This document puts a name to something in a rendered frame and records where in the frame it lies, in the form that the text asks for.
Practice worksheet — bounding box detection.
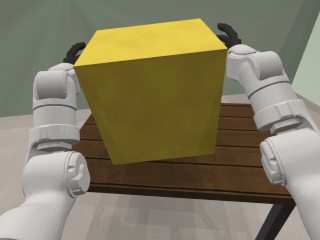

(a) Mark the right robot forearm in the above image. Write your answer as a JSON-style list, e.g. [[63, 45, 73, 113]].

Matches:
[[225, 44, 320, 137]]

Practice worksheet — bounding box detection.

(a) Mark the left robot forearm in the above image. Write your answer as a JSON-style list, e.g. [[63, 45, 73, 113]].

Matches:
[[21, 63, 81, 196]]

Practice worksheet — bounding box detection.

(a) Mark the right robot hand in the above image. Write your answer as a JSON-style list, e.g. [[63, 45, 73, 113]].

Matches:
[[216, 23, 242, 51]]

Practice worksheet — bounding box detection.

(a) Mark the robot left upper arm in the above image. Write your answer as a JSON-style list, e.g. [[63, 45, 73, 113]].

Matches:
[[0, 151, 91, 240]]

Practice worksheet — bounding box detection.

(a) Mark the table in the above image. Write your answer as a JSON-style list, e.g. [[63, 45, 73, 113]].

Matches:
[[64, 103, 296, 240]]

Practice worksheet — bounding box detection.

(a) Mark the carton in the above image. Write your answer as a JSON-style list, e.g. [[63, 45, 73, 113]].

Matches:
[[73, 18, 228, 165]]

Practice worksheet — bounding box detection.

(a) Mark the robot right upper arm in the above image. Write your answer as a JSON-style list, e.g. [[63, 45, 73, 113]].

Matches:
[[259, 127, 320, 240]]

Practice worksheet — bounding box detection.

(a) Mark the left robot hand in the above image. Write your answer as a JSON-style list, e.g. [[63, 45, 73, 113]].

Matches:
[[63, 42, 86, 65]]

